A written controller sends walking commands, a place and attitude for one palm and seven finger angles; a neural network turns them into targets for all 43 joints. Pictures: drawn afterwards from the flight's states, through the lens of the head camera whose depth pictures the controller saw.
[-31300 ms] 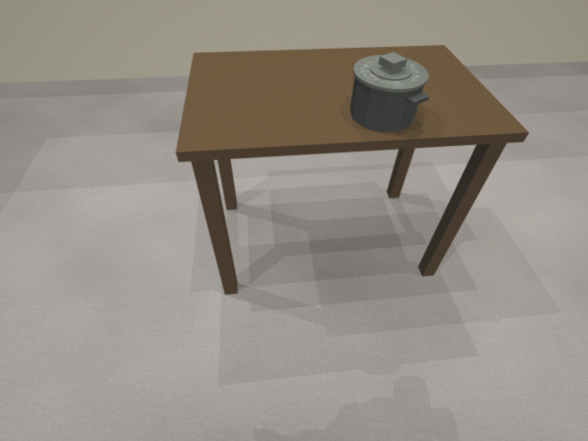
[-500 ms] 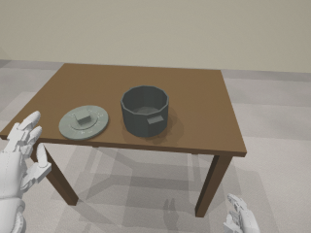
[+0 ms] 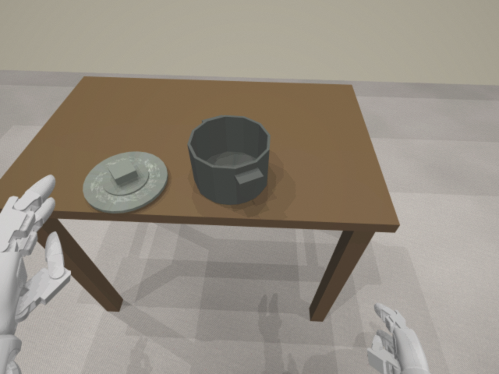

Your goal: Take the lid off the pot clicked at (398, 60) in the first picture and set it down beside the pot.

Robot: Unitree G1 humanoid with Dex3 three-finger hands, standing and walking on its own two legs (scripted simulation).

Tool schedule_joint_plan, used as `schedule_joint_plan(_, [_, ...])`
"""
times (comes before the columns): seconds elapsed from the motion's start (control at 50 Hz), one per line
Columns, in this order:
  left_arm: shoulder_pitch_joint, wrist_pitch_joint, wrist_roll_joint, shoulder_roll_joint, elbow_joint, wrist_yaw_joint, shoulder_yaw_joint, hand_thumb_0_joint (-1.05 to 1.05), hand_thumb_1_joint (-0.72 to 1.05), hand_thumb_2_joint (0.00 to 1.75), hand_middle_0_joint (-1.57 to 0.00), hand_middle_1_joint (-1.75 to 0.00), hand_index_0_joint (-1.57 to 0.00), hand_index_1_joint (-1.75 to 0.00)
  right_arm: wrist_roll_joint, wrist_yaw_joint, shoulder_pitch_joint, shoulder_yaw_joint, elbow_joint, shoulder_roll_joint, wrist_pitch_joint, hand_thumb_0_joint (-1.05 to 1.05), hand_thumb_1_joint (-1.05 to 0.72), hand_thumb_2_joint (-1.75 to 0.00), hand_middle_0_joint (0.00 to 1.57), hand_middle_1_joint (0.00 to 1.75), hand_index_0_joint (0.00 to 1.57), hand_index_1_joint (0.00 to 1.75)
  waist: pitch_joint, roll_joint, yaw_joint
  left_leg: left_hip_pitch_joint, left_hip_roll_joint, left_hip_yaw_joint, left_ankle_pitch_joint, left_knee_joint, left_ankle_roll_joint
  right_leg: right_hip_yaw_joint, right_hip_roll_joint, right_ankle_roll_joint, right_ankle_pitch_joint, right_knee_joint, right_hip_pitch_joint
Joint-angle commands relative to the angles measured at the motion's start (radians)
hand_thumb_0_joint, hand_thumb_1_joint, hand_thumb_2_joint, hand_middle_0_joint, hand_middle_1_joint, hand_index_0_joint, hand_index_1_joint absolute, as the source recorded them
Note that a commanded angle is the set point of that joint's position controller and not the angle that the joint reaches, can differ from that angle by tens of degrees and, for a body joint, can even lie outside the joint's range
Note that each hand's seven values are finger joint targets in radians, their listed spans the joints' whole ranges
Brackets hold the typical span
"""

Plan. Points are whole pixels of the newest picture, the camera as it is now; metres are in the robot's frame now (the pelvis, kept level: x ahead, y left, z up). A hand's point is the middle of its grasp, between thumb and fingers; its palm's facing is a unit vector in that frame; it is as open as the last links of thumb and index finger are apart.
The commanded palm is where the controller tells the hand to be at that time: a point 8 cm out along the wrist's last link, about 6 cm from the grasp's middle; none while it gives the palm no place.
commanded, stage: step back with the hand held close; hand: left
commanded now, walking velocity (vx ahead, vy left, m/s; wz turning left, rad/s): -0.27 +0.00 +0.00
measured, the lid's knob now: (122, 171) +0.51 +0.33 -0.02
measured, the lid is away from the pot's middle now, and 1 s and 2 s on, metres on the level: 0.25 0.25 0.25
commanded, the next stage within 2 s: stop stepping back and stand still in 1.20 s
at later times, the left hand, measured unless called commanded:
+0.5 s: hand (17, 347) +0.12 +0.25 +0.14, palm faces +0.36 -0.85 -0.40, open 7.4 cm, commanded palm +0.06 +0.29 +0.17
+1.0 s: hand out of the picture +0.07 +0.23 +0.16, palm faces +0.21 -0.86 -0.46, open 7.4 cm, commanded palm -0.01 +0.29 +0.17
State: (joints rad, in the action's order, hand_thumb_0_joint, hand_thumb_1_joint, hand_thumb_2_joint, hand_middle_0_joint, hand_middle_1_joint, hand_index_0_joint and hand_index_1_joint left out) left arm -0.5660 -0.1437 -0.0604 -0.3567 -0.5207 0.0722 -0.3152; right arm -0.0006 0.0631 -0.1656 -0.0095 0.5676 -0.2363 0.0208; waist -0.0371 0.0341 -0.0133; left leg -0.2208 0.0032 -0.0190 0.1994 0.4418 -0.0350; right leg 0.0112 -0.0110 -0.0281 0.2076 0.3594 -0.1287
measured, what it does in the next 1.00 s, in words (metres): walks backwards: right foot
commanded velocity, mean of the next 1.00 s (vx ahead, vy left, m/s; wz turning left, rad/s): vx -0.34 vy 0.00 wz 0.01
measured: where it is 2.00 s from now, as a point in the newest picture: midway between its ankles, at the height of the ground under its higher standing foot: outside the picture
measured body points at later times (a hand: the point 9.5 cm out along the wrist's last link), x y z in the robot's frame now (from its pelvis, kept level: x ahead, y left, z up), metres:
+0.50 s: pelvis -0.07 +0.01 -0.02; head -0.06 +0.03 +0.43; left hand +0.09 +0.29 +0.17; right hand +0.10 -0.23 -0.09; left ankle +0.02 +0.09 -0.74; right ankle -0.01 -0.14 -0.74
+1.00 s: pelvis -0.15 +0.01 -0.02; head -0.12 +0.03 +0.43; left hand +0.05 +0.27 +0.19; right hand +0.05 -0.22 -0.08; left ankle +0.02 +0.10 -0.74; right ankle -0.20 -0.11 -0.74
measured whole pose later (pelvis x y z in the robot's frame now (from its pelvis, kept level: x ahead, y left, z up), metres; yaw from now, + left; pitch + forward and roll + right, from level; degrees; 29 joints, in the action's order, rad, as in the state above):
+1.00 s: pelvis -0.15 +0.01 -0.02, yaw -2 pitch +1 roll -3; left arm -0.57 -0.22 -0.08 -0.48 -0.65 0.08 -0.38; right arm 0.01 0.04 -0.12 0.01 0.55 -0.17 0.07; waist -0.04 0.00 0.02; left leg -0.49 -0.04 -0.06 -0.05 0.41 -0.05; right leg 0.00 0.06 0.01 0.44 0.58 -0.21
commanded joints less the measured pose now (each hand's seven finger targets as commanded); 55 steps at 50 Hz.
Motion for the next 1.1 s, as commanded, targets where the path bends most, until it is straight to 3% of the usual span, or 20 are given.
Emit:
schedule_joint_plan(0.0, [-0.047,-0.078,-0.003,-0.196,-0.260,0.026,-0.157,0.00,0.90,0.90,-0.20,-0.30,-0.20,-0.30,-0.008,0.012,0.079,0.063,-0.189,-0.109,0.026,0.00,-0.90,-0.90,0.20,0.30,0.20,0.30,0.213,-0.004,-0.003,0.111,-0.072,0.055,-0.417,-0.029,-0.024,-0.002,-0.020,0.016,-0.338,0.051,0.009])
schedule_joint_plan(0.1, [-0.096,-0.086,-0.007,-0.213,-0.336,0.041,-0.179,0.00,0.90,0.90,-0.20,-0.30,-0.20,-0.30,-0.013,0.010,0.069,0.069,-0.215,-0.112,0.022,0.00,-0.90,-0.90,0.20,0.30,0.20,0.30,0.238,0.084,-0.009,0.044,-0.107,0.081,-0.432,-0.040,-0.026,0.006,-0.004,0.011,-0.257,0.135,0.028])
schedule_joint_plan(0.26, [-0.074,-0.112,0.006,-0.175,-0.255,0.049,-0.174,0.00,0.90,0.90,-0.20,-0.30,-0.20,-0.30,-0.017,0.014,0.053,0.077,-0.215,-0.123,0.051,0.00,-0.90,-0.90,0.20,0.30,0.20,0.30,0.076,0.052,0.016,-0.307,-0.111,0.127,0.266,-0.105,-0.043,-0.031,-0.011,0.024,-0.035,0.141,0.048])
schedule_joint_plan(0.4, [0.014,-0.131,0.016,-0.164,-0.256,0.077,-0.117,0.00,0.90,0.90,-0.20,-0.30,-0.20,-0.30,-0.005,0.020,0.019,0.082,-0.165,-0.104,0.068,0.00,-0.90,-0.90,0.20,0.30,0.20,0.30,0.045,-0.140,0.042,-0.013,-0.011,0.058,0.213,0.247,0.012,-0.157,-0.168,0.107,0.354,-0.127,-0.428])
schedule_joint_plan(0.48, [0.043,-0.140,0.021,-0.196,-0.312,0.095,-0.139,0.00,0.90,0.90,-0.20,-0.30,-0.20,-0.30,-0.004,0.033,0.039,0.068,-0.168,-0.108,0.084,0.00,-0.90,-0.90,0.20,0.30,0.20,0.30,0.067,-0.021,0.043,-0.078,-0.061,0.135,0.252,0.077,-0.010,-0.063,-0.087,0.065,0.283,-0.005,-0.353])
schedule_joint_plan(0.54, [0.015,-0.159,0.042,-0.181,-0.354,0.095,-0.165,0.00,0.90,0.90,-0.20,-0.30,-0.20,-0.30,0.002,0.041,0.060,0.066,-0.191,-0.134,0.112,0.00,-0.90,-0.90,0.20,0.30,0.20,0.30,0.076,0.287,0.023,-0.498,-0.257,0.389,0.663,-0.344,-0.092,0.010,0.088,0.012,0.156,0.439,0.045])
schedule_joint_plan(0.6, [0.006,-0.163,0.033,-0.218,-0.374,0.088,-0.203,0.00,0.90,0.90,-0.20,-0.30,-0.20,-0.30,0.012,0.025,0.037,0.083,-0.178,-0.097,0.126,0.00,-0.90,-0.90,0.20,0.30,0.20,0.30,0.115,0.211,0.014,-0.481,-0.296,0.386,0.492,-0.336,-0.124,-0.047,0.091,0.024,0.242,0.644,0.015])
schedule_joint_plan(0.68, [-0.121,-0.149,0.005,-0.183,-0.327,0.080,-0.178,0.00,0.90,0.90,-0.20,-0.30,-0.20,-0.30,0.004,-0.003,0.042,0.083,-0.163,-0.084,0.141,0.00,-0.90,-0.90,0.20,0.30,0.20,0.30,0.156,0.152,0.006,-0.195,-0.194,0.227,0.266,-0.189,-0.041,0.020,0.071,0.044,0.281,0.174,-0.055])
schedule_joint_plan(0.72, [-0.095,-0.164,0.002,-0.175,-0.333,0.064,-0.152,0.00,0.90,0.90,-0.20,-0.30,-0.20,-0.30,0.006,-0.009,0.023,0.072,-0.130,-0.074,0.129,0.00,-0.90,-0.90,0.20,0.30,0.20,0.30,0.181,0.103,0.018,-0.048,-0.127,0.159,0.066,-0.080,0.007,-0.014,0.027,0.050,0.116,-0.077,-0.087])
schedule_joint_plan(0.76, [-0.015,-0.185,0.001,-0.219,-0.323,0.060,-0.168,0.00,0.90,0.90,-0.20,-0.30,-0.20,-0.30,0.006,0.000,0.017,0.070,-0.101,-0.075,0.109,0.00,-0.90,-0.90,0.20,0.30,0.20,0.30,0.216,-0.099,0.027,0.059,-0.071,0.038,-0.119,0.123,0.027,-0.119,-0.110,0.065,-0.267,-0.072,-0.169])
schedule_joint_plan(0.8, [0.044,-0.201,-0.009,-0.241,-0.312,0.060,-0.180,0.00,0.90,0.90,-0.20,-0.30,-0.20,-0.30,0.012,0.016,0.040,0.063,-0.090,-0.084,0.121,0.00,-0.90,-0.90,0.20,0.30,0.20,0.30,0.277,-0.016,0.038,0.153,-0.094,0.018,-0.306,0.068,0.015,-0.045,-0.091,0.043,-0.415,0.038,-0.180])
schedule_joint_plan(0.82, [0.061,-0.198,-0.006,-0.198,-0.333,0.053,-0.144,0.00,0.90,0.90,-0.20,-0.30,-0.20,-0.30,0.000,0.022,0.021,0.090,-0.087,-0.096,0.119,0.00,-0.90,-0.90,0.20,0.30,0.20,0.30,0.353,-0.023,0.042,0.266,-0.105,0.034,-0.514,0.052,0.004,0.014,0.012,0.000,-0.389,0.101,-0.158])
schedule_joint_plan(0.86, [0.007,-0.178,-0.016,-0.239,-0.353,0.044,-0.185,0.00,0.90,0.90,-0.20,-0.30,-0.20,-0.30,-0.006,0.009,0.046,0.093,-0.122,-0.111,0.109,0.00,-0.90,-0.90,0.20,0.30,0.20,0.30,0.396,0.069,0.019,0.344,-0.174,0.115,-0.649,0.004,-0.042,0.009,0.081,-0.021,-0.092,0.190,-0.192])
schedule_joint_plan(0.92, [-0.073,-0.148,-0.034,-0.226,-0.346,0.032,-0.196,0.00,0.90,0.90,-0.20,-0.30,-0.20,-0.30,0.016,-0.017,0.084,0.087,-0.154,-0.099,0.101,0.00,-0.90,-0.90,0.20,0.30,0.20,0.30,0.305,0.203,-0.011,0.054,-0.243,0.209,-0.191,-0.209,-0.048,0.006,0.102,0.035,0.354,0.276,-0.100])
schedule_joint_plan(0.96, [-0.103,-0.139,-0.038,-0.238,-0.344,0.035,-0.228,0.00,0.90,0.90,-0.20,-0.30,-0.20,-0.30,0.015,-0.019,0.121,0.084,-0.183,-0.092,0.084,0.00,-0.90,-0.90,0.20,0.30,0.20,0.30,0.185,0.209,-0.020,-0.244,-0.203,0.162,0.268,-0.260,-0.003,0.030,0.079,0.067,0.259,0.152,0.038])
schedule_joint_plan(0.98, [-0.127,-0.134,-0.039,-0.275,-0.329,0.039,-0.254,0.00,0.90,0.90,-0.20,-0.30,-0.20,-0.30,0.011,-0.018,0.126,0.083,-0.193,-0.083,0.064,0.00,-0.90,-0.90,0.20,0.30,0.20,0.30,0.162,0.100,-0.014,-0.272,-0.126,0.080,0.292,-0.135,0.035,-0.002,0.021,0.083,0.237,0.037,-0.004])
schedule_joint_plan(1.0, [-0.125,-0.141,-0.032,-0.272,-0.332,0.040,-0.233,0.00,0.90,0.90,-0.20,-0.30,-0.20,-0.30,-0.005,-0.017,0.112,0.087,-0.185,-0.069,0.055,0.00,-0.90,-0.90,0.20,0.30,0.20,0.30,0.141,-0.087,0.002,-0.115,-0.020,-0.023,0.237,0.178,0.083,-0.157,-0.135,0.112,0.346,-0.153,-0.268])
schedule_joint_plan(1.02, [-0.098,-0.144,-0.031,-0.267,-0.334,0.045,-0.209,0.00,0.90,0.90,-0.20,-0.30,-0.20,-0.30,-0.019,-0.015,0.113,0.099,-0.168,-0.072,0.056,0.00,-0.90,-0.90,0.20,0.30,0.20,0.30,0.110,-0.268,0.004,-0.032,0.063,-0.002,0.223,0.551,0.103,-0.399,-0.356,0.196,0.502,-0.312,-0.540])
schedule_joint_plan(1.04, [-0.081,-0.122,-0.029,-0.252,-0.292,0.059,-0.213,0.00,0.90,0.90,-0.20,-0.30,-0.20,-0.30,-0.009,-0.016,0.130,0.107,-0.133,-0.073,0.046,0.00,-0.90,-0.90,0.20,0.30,0.20,0.30,0.041,-0.260,0.000,-0.116,0.038,0.075,0.267,0.797,0.087,-0.381,-0.422,0.257,0.443,-0.314,-0.627])
schedule_joint_plan(1.08, [-0.047,-0.095,-0.015,-0.204,-0.265,0.043,-0.182,0.00,0.90,0.90,-0.20,-0.30,-0.20,-0.30,-0.011,-0.016,0.118,0.078,-0.137,-0.031,0.038,0.00,-0.90,-0.90,0.20,0.30,0.20,0.30,0.048,-0.190,0.035,-0.214,-0.004,0.086,0.248,0.778,0.067,-0.205,-0.323,0.205,0.084,-0.152,-0.514])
